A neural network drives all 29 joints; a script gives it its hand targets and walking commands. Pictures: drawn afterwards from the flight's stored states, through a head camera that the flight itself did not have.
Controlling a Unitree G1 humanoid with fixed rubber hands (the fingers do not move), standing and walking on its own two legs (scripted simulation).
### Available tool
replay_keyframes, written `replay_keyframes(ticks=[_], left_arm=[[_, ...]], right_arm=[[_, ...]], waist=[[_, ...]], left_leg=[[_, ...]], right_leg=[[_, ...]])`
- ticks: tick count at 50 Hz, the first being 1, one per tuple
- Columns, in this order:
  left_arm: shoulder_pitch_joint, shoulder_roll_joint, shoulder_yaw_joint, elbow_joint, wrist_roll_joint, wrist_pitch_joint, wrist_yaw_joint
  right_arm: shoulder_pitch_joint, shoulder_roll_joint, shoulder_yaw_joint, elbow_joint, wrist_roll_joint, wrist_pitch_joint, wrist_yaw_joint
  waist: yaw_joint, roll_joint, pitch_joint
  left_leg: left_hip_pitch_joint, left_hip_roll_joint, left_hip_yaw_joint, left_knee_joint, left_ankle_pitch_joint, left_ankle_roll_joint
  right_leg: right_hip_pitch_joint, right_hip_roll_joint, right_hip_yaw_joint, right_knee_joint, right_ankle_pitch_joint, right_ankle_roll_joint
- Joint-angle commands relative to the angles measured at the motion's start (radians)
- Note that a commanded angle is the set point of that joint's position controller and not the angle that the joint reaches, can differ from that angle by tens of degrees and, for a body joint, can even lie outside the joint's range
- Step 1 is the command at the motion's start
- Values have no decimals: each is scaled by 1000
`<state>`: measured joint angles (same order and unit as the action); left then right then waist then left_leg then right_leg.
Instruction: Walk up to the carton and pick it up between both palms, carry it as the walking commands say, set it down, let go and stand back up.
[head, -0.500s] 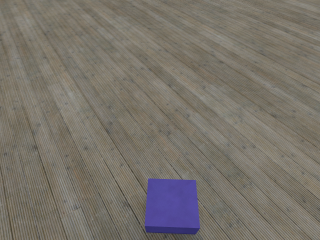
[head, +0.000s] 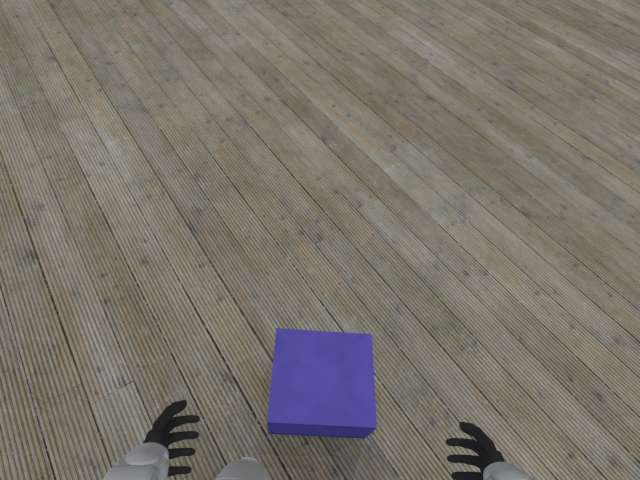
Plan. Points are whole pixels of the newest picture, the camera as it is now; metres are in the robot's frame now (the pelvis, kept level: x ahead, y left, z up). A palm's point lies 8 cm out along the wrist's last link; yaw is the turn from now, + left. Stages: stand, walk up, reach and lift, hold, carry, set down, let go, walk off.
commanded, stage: reach and lift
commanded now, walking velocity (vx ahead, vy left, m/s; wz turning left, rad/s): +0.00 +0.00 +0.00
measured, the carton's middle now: (320, 383) +0.41 -0.05 -0.67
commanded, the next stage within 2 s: none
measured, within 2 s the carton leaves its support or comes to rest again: neither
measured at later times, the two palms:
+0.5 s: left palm (171, 439) +0.18 +0.21 -0.16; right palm (474, 433) +0.20 -0.24 -0.15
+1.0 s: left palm (200, 342) +0.34 +0.21 -0.21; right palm (452, 347) +0.35 -0.25 -0.19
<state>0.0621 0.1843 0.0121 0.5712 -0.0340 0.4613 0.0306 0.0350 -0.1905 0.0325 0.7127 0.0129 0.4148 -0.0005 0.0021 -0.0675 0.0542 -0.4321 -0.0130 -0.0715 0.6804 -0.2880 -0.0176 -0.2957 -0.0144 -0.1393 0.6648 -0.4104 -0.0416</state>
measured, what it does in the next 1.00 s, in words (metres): lowers itself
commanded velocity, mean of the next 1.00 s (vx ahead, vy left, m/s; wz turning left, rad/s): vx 0.00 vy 0.00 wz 0.00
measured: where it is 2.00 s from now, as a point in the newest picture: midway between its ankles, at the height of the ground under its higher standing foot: outside the picture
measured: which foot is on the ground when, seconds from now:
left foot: down 0.00-1.00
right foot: down 0.00-1.00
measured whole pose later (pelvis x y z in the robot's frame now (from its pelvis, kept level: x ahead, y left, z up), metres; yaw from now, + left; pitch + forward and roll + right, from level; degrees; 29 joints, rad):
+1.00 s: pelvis -0.06 +0.00 -0.09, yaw -3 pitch +31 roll -2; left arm -0.68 0.22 0.23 0.70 -0.05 0.19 0.06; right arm -0.81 -0.31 -0.21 0.88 0.10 0.15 0.05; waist 0.00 0.00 0.05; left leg -1.34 0.01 -0.06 1.10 -0.30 -0.03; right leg -1.23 -0.01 -0.13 1.15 -0.46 -0.06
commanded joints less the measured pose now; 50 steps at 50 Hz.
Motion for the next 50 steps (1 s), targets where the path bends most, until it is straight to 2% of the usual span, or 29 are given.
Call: replay_keyframes(ticks=[1,3,6,10,13,15,20,23,26,31,36,40,44,47,50], left_arm=[[50,6,37,-113,44,29,8],[32,-2,55,-131,52,-24,13],[12,-20,61,-168,54,-120,19],[-28,-22,74,-205,40,-184,25],[-85,-17,77,-231,18,-186,27],[-166,-3,80,-259,10,-185,26],[-400,75,111,-236,0,-155,34],[-504,110,133,-176,-13,-119,32],[-602,128,162,-114,-27,-98,17],[-759,154,190,-37,-36,-116,4],[-861,157,212,18,-32,-182,9],[-912,175,243,30,-30,-253,25],[-986,176,245,28,-46,-315,39],[-1045,175,245,22,-52,-340,49],[-1115,185,256,16,-60,-346,56]], right_arm=[[38,-127,-70,-110,-30,17,55],[-16,-130,-84,-118,-35,-38,69],[-70,-138,-107,-134,-46,-133,79],[-133,-181,-149,-159,-43,-201,89],[-192,-205,-164,-186,-31,-206,92],[-269,-213,-166,-206,-19,-202,92],[-452,-216,-164,-159,-1,-158,85],[-551,-209,-153,-109,18,-120,73],[-657,-200,-156,-77,33,-94,57],[-792,-206,-186,-29,47,-94,31],[-919,-240,-240,-6,42,-153,20],[-969,-266,-264,36,56,-217,30],[-1043,-311,-290,72,82,-278,40],[-1096,-349,-311,109,100,-312,56],[-1159,-376,-314,119,116,-329,73]], waist=[[27,149,-204],[37,141,-245],[28,127,-324],[10,107,-429],[5,89,-439],[12,88,-414],[1,77,-302],[7,59,-285],[18,38,-303],[18,57,-397],[24,69,-544],[28,78,-699],[3,88,-822],[-11,117,-895],[-10,128,-970]], left_leg=[[136,-12,65,30,364,20],[82,-13,57,60,429,17],[24,-11,39,139,509,11],[28,-8,23,216,515,-3],[-15,-13,35,240,424,-11],[-73,-15,47,247,309,-10],[-226,-11,73,250,-31,1],[-289,-13,91,273,-113,11],[-357,-20,104,298,-126,17],[-418,-18,114,338,-68,11],[-455,-22,113,370,48,3],[-447,-30,102,402,197,-1],[-443,-31,77,426,328,-5],[-407,-25,53,434,402,-10],[-395,-21,41,444,452,-6]], right_leg=[[-304,17,218,-47,329,-38],[-299,28,223,5,388,-23],[-366,38,215,97,441,-6],[-455,41,202,179,412,-7],[-484,32,198,201,357,-10],[-499,24,202,206,272,-8],[-562,6,194,204,-15,-5],[-574,5,197,200,-103,-5],[-563,5,213,203,-128,2],[-546,10,224,227,-52,17],[-556,30,215,271,109,27],[-592,51,209,310,265,33],[-660,64,207,344,404,31],[-758,75,199,357,451,29],[-820,80,197,367,468,30]])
